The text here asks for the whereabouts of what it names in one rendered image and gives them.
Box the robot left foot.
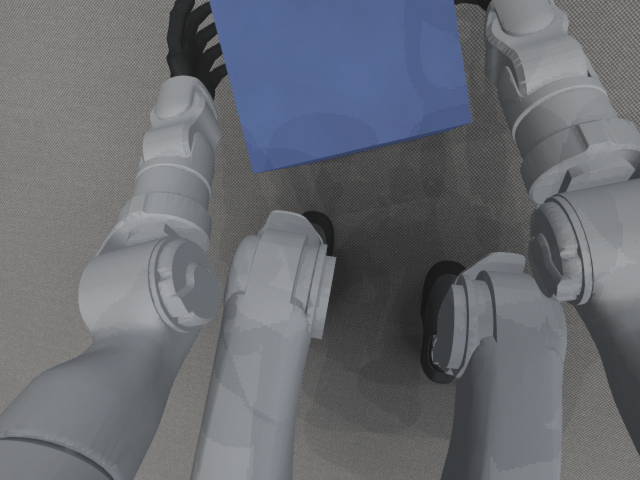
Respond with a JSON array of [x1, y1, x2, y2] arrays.
[[302, 211, 334, 257]]

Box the robot left forearm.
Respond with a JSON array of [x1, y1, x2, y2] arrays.
[[78, 76, 222, 318]]

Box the robot right upper arm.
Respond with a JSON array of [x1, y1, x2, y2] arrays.
[[527, 178, 640, 456]]

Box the robot right forearm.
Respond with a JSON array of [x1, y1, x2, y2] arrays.
[[484, 0, 640, 204]]

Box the carton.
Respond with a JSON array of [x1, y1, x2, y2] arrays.
[[209, 0, 472, 174]]

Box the robot foot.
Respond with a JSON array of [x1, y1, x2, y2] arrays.
[[421, 261, 465, 384], [302, 211, 334, 257]]

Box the robot right foot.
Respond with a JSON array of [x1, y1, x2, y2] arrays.
[[421, 261, 465, 384]]

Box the robot left hand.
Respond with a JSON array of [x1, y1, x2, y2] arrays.
[[166, 0, 228, 101]]

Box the robot left upper arm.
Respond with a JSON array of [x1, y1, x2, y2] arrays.
[[0, 236, 222, 480]]

